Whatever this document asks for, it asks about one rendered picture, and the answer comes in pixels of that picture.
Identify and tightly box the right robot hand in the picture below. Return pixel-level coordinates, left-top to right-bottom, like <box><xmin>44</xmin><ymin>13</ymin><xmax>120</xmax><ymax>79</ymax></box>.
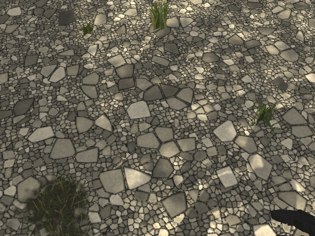
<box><xmin>271</xmin><ymin>209</ymin><xmax>315</xmax><ymax>236</ymax></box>

